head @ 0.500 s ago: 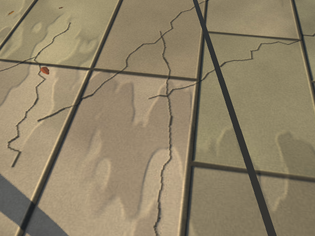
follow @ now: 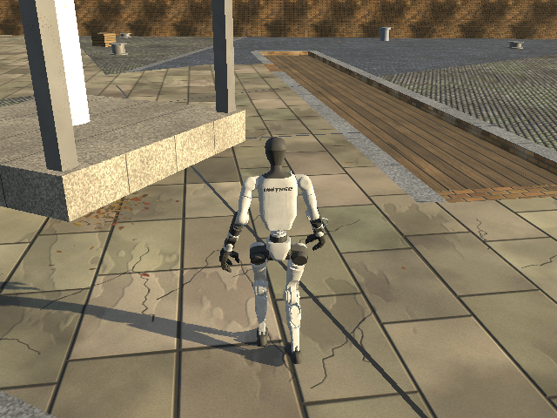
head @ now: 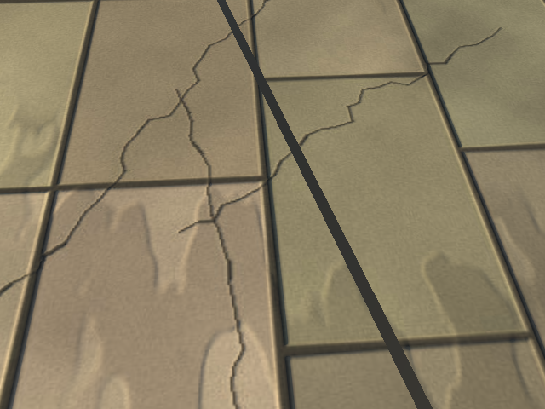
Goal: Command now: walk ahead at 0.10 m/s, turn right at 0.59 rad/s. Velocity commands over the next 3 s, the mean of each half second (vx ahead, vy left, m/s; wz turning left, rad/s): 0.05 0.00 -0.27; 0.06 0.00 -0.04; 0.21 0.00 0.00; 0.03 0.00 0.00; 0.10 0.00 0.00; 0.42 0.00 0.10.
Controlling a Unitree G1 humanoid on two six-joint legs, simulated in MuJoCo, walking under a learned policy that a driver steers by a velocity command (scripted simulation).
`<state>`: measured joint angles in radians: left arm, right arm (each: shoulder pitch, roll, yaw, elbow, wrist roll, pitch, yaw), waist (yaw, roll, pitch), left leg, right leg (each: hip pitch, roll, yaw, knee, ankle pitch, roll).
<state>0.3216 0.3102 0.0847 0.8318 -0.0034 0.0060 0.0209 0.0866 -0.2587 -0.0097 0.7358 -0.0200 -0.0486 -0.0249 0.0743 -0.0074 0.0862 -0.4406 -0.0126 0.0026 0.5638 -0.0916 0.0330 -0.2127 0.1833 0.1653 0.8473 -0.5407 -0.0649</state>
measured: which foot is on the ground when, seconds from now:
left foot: down 0.00-1.00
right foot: up 0.00-0.34, down 0.36-1.00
